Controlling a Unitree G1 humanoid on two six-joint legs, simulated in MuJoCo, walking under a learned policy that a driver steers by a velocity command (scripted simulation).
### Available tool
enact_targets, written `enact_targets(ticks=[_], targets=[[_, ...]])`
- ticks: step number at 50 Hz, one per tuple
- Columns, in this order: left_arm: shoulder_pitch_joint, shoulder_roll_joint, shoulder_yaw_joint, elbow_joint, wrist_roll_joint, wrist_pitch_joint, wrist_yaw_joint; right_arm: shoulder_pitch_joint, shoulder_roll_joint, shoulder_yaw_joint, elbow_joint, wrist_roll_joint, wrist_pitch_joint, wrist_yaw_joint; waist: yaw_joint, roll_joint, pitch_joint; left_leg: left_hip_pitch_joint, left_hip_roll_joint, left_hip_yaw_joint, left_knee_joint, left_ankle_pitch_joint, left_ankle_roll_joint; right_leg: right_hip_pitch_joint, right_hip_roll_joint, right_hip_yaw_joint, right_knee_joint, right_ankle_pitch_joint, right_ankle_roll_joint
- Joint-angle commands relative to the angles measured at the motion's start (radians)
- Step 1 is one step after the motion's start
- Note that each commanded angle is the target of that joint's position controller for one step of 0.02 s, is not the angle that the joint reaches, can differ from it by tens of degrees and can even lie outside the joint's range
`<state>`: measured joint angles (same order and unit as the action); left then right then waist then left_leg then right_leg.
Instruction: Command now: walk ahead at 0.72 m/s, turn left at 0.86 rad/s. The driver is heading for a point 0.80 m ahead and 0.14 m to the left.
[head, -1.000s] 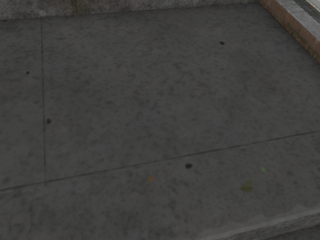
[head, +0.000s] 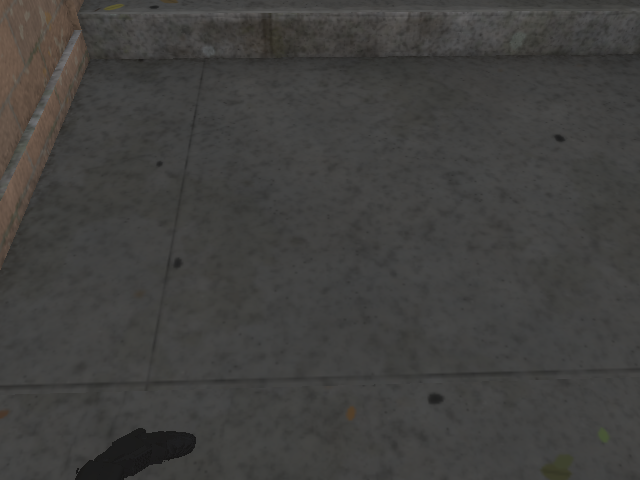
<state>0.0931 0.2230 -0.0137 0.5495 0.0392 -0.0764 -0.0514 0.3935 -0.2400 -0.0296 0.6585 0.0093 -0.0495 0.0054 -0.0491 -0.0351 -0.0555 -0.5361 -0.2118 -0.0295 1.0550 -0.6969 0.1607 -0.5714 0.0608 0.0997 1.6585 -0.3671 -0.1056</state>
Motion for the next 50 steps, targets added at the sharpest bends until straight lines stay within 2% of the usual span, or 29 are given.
enact_targets(ticks=[1,6,9,12,13,14,16,17,19,21,23,25,26,27,28,29,30,31,33,34,35,37,38,40,42,46,48,49,50], targets=[[-0.128,-0.046,-0.043,-0.181,0.022,-0.066,-0.018,0.052,0.007,0.017,-0.006,0.006,-0.036,0.015,0.054,0.049,0.064,0.180,0.168,-0.629,-0.645,0.034,0.113,-0.361,-0.010,0.047,0.146,-0.052,0.010],[-0.235,-0.032,-0.057,-0.171,0.012,-0.065,0.032,0.012,0.003,0.014,-0.019,0.033,-0.026,-0.024,0.030,-0.036,0.083,0.023,0.176,-0.539,-0.817,0.368,0.123,-0.157,-0.042,-0.112,-0.334,0.076,0.098],[-0.213,-0.069,-0.059,-0.180,-0.032,-0.045,0.046,-0.051,-0.014,0.009,-0.025,0.043,-0.004,-0.039,0.065,0.167,0.019,-0.127,0.142,-0.456,-0.735,0.567,0.096,0.220,0.018,-0.137,-0.579,0.129,0.136],[0.096,0.060,0.037,-0.149,-0.056,-0.041,0.061,-0.219,-0.085,-0.008,-0.068,0.054,-0.010,-0.021,0.317,0.143,-0.174,-0.143,0.057,-0.380,-0.233,1.247,-0.090,0.804,0.005,-0.045,-1.105,0.077,0.098],[0.283,0.123,0.085,-0.040,-0.094,-0.024,0.068,-0.292,-0.105,-0.016,-0.119,0.024,-0.020,-0.019,0.353,0.163,-0.197,-0.123,0.064,-0.307,0.006,0.960,-0.111,0.910,-0.080,-0.037,-1.286,0.221,0.085],[0.292,0.098,0.082,0.041,-0.097,-0.007,0.064,-0.251,0.024,0.011,-0.140,-0.001,-0.021,0.004,0.226,0.008,-0.091,-0.274,0.042,-0.237,0.185,0.231,-0.097,0.993,-0.196,0.001,-1.353,0.389,0.090],[0.140,0.030,0.047,0.041,0.044,0.022,0.064,-0.041,0.072,0.027,-0.139,0.045,-0.020,0.024,0.019,-0.176,-0.064,-0.624,0.125,-0.157,0.649,0.096,-0.102,1.043,-0.460,0.076,-0.994,1.338,-0.032],[0.115,0.119,0.078,0.047,0.019,0.012,0.075,0.013,0.015,0.030,-0.181,0.080,0.002,0.006,-0.008,-0.341,-0.180,-0.668,0.311,-0.135,0.770,0.159,-0.161,0.973,-0.646,0.399,-1.225,0.570,-0.196],[0.106,0.036,0.065,0.082,-0.046,-0.013,0.083,-0.193,0.025,0.038,-0.221,0.031,0.059,-0.008,0.056,-0.076,0.096,-0.803,0.372,-0.150,0.944,0.233,-0.193,0.727,-0.544,0.350,-1.463,-0.073,-0.139],[0.136,0.023,0.060,0.173,-0.039,-0.030,0.077,-0.326,0.028,0.044,-0.264,0.037,0.067,0.000,0.040,-0.017,0.320,-0.912,0.356,-0.134,1.043,0.182,-0.192,0.617,-0.431,0.086,-1.481,0.187,-0.061],[0.185,-0.019,0.043,0.257,-0.007,-0.031,0.083,-0.483,0.091,0.091,-0.354,0.027,0.031,0.028,0.041,0.002,0.356,-0.881,0.361,-0.062,0.952,0.130,-0.165,0.500,-0.330,-0.129,-1.506,0.454,0.018],[0.231,0.021,0.041,0.324,-0.020,-0.026,0.101,-0.527,0.122,0.118,-0.403,0.016,0.016,0.040,0.028,0.014,0.292,-0.780,0.364,0.039,0.833,0.153,-0.149,0.466,-0.300,-0.187,-1.542,0.673,0.024],[0.016,0.136,0.066,0.203,-0.059,-0.006,0.101,-0.287,-0.007,0.067,-0.314,0.015,0.025,0.007,-0.103,0.047,0.247,-0.327,0.303,0.142,0.333,0.121,-0.153,0.226,-0.168,-0.339,-1.474,0.649,-0.010],[0.202,0.221,0.079,0.204,-0.066,-0.011,0.095,-0.253,-0.038,0.051,-0.307,0.011,0.023,-0.015,-0.052,0.063,0.037,0.267,0.216,0.220,0.177,0.232,-0.124,0.056,-0.228,-0.259,-1.424,0.968,-0.100],[0.289,0.286,0.066,0.233,-0.055,0.008,0.076,0.005,-0.101,-0.006,-0.225,0.049,0.030,-0.040,-0.174,0.033,-0.183,0.715,0.095,0.254,-0.017,0.168,-0.094,0.041,-0.248,-0.262,-1.171,1.099,-0.107],[0.386,0.298,0.049,0.241,-0.027,0.012,0.049,0.178,-0.160,-0.056,-0.175,0.084,0.042,-0.042,-0.239,0.110,-0.320,0.972,0.145,0.120,-0.082,0.268,-0.048,0.012,-0.284,-0.161,-0.958,0.826,-0.105],[0.313,0.280,0.039,0.153,-0.014,0.027,0.013,0.315,-0.264,-0.097,-0.107,0.062,0.044,-0.070,-0.270,0.357,-0.564,1.087,0.442,-0.544,-0.245,0.236,0.128,-0.064,-0.085,-0.066,-0.553,0.302,-0.021],[0.261,0.320,0.060,0.183,-0.031,0.017,-0.008,0.376,-0.253,-0.077,-0.101,-0.032,0.051,-0.071,-0.296,0.300,-0.755,0.952,0.555,-0.935,-0.464,-0.014,0.156,0.155,0.020,0.112,-0.153,-0.043,0.027],[-0.169,0.122,0.009,-0.140,0.006,0.022,0.013,0.273,-0.219,-0.042,0.007,-0.064,0.004,-0.064,-0.219,0.193,-0.230,0.511,0.387,-0.530,-0.503,0.370,-0.037,0.011,0.014,-0.025,0.054,-0.202,0.104],[-0.006,0.025,-0.005,-0.150,-0.040,0.033,0.018,0.149,-0.166,-0.033,0.026,-0.063,-0.044,-0.058,-0.074,0.152,-0.141,0.480,0.423,-0.577,-0.443,0.443,0.054,-0.184,0.016,0.016,0.155,-0.209,0.131],[0.004,0.013,-0.020,-0.185,-0.031,0.051,0.010,0.096,-0.083,0.001,0.033,-0.072,-0.080,-0.060,-0.038,0.168,-0.095,0.369,0.432,-0.583,-0.436,0.447,0.047,-0.199,-0.014,0.045,0.290,-0.250,0.120],[0.115,-0.064,-0.040,-0.183,-0.071,0.050,-0.001,-0.131,0.088,0.058,-0.017,-0.008,-0.111,-0.042,0.132,0.146,-0.038,0.101,0.486,-0.509,-0.403,0.203,0.012,-0.249,-0.117,0.217,0.206,-0.567,0.042],[0.151,0.055,-0.017,-0.217,-0.054,0.102,-0.008,-0.166,0.009,0.054,-0.042,-0.027,-0.116,-0.073,0.180,0.025,0.040,0.069,0.540,-0.485,-0.438,0.498,-0.024,-0.210,-0.139,0.175,0.281,-0.380,0.057],[0.310,0.115,0.012,-0.164,-0.033,0.159,0.004,-0.267,-0.119,0.032,-0.068,-0.037,-0.101,-0.089,0.314,-0.055,0.041,-0.112,0.570,-0.344,-0.678,0.403,-0.090,0.020,-0.163,0.062,0.054,-0.127,0.074],[0.394,0.141,0.034,-0.122,-0.039,0.180,0.007,-0.299,-0.191,0.004,-0.072,-0.027,-0.085,-0.078,0.364,0.077,0.071,-0.090,0.494,-0.122,-0.716,0.461,-0.116,0.075,-0.161,0.001,-0.076,0.040,0.101],[0.394,0.159,0.084,-0.036,-0.055,0.174,-0.018,-0.255,-0.292,-0.063,-0.056,-0.026,-0.046,-0.102,0.327,0.076,0.057,0.211,0.416,0.108,-0.444,0.886,-0.106,0.297,-0.076,-0.225,-0.759,-0.192,0.016],[0.580,0.147,0.094,0.064,-0.055,0.155,-0.038,-0.379,-0.210,-0.043,-0.102,-0.019,-0.019,-0.102,0.394,-0.055,0.054,0.104,0.343,0.100,0.024,0.402,-0.091,0.505,-0.067,-0.177,-1.117,0.095,-0.094],[0.571,0.130,0.080,0.104,-0.036,0.136,-0.055,-0.417,-0.051,0.007,-0.126,-0.040,-0.008,-0.091,0.350,-0.210,0.171,-0.192,0.224,0.090,0.438,0.042,-0.093,0.511,0.003,-0.087,-1.034,0.072,-0.149],[0.374,0.243,0.069,0.044,-0.021,0.056,-0.042,-0.302,0.051,0.027,-0.261,-0.069,-0.025,-0.065,0.060,-0.273,0.180,-0.438,0.129,-0.045,0.654,0.165,-0.123,0.425,-0.137,0.715,-1.356,0.017,-0.099]])
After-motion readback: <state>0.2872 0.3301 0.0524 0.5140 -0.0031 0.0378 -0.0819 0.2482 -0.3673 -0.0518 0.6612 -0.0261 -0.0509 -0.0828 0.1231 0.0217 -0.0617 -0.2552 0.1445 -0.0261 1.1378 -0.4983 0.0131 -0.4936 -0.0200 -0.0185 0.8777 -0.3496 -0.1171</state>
